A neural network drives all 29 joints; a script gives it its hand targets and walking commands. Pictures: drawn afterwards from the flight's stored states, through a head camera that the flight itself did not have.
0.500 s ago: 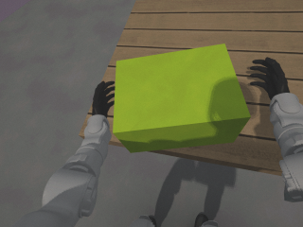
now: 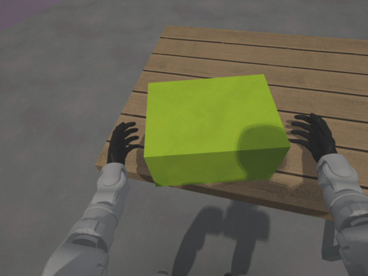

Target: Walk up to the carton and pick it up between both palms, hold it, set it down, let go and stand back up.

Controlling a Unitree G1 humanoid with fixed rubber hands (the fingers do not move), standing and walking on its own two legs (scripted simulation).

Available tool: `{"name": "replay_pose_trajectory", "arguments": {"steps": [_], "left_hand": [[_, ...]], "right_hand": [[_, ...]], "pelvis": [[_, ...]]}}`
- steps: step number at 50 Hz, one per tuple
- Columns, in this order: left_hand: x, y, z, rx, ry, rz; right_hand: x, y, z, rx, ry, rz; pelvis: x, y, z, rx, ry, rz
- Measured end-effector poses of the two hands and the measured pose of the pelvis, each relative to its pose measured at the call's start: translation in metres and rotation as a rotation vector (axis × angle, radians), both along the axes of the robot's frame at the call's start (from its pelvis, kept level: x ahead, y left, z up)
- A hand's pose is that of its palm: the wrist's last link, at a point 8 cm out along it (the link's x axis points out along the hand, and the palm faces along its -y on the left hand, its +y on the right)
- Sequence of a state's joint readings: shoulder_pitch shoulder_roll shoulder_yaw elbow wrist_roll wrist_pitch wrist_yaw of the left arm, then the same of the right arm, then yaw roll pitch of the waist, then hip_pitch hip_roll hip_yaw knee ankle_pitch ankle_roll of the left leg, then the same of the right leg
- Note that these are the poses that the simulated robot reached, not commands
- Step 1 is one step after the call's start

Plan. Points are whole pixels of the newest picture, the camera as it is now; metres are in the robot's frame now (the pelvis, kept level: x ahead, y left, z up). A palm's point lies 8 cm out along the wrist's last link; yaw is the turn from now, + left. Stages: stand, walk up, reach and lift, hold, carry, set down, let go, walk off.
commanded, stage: set down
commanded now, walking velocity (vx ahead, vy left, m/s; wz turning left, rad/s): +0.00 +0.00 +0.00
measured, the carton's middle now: (209, 131) +0.47 +0.03 -0.01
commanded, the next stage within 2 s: none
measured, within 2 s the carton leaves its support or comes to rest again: neither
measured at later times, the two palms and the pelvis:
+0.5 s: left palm (109, 181) +0.29 +0.23 +0.03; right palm (343, 191) +0.33 -0.24 +0.03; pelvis +0.03 +0.01 +0.03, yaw +0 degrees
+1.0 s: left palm (105, 202) +0.25 +0.22 +0.04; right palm out of the picture +0.24 -0.26 +0.03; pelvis +0.05 +0.02 +0.04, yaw -2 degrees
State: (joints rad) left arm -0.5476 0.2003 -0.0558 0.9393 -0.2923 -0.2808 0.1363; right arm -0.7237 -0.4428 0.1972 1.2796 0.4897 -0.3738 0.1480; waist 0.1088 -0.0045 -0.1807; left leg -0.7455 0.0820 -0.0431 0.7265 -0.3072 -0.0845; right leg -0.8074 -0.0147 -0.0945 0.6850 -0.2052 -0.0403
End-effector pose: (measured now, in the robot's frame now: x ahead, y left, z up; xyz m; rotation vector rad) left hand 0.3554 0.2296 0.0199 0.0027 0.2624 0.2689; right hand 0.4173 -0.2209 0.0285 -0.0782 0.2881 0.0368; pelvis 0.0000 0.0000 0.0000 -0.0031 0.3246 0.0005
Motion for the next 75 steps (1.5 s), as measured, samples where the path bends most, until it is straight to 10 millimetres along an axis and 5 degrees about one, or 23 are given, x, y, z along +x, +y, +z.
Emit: {"name": "replay_pose_trajectory", "arguments": {"steps": [17, 29, 37, 55, 75], "left_hand": [[-0.034, -0.002, 0.015, -0.004, -0.008, -0.009], [-0.076, -0.005, 0.011, 0.003, 0.023, -0.010], [-0.088, -0.007, 0.016, 0.012, 0.017, -0.015], [-0.121, -0.016, 0.009, 0.010, 0.069, -0.010], [-0.129, -0.013, 0.000, 0.030, 0.161, -0.041]], "right_hand": [[-0.055, -0.010, -0.002, 0.010, -0.004, 0.016], [-0.112, -0.028, -0.002, -0.007, 0.023, -0.030], [-0.143, -0.034, -0.004, 0.000, 0.040, -0.042], [-0.187, -0.041, -0.002, -0.005, 0.067, -0.056], [-0.205, -0.026, -0.013, 0.003, 0.132, -0.072]], "pelvis": [[0.017, 0.002, 0.022, 0.001, -0.156, 0.009], [0.032, 0.012, 0.032, -0.004, -0.267, 0.003], [0.036, 0.018, 0.034, -0.004, -0.300, -0.011], [0.047, 0.024, 0.036, -0.014, -0.344, -0.049], [0.039, 0.025, 0.038, -0.010, -0.359, -0.060]]}}
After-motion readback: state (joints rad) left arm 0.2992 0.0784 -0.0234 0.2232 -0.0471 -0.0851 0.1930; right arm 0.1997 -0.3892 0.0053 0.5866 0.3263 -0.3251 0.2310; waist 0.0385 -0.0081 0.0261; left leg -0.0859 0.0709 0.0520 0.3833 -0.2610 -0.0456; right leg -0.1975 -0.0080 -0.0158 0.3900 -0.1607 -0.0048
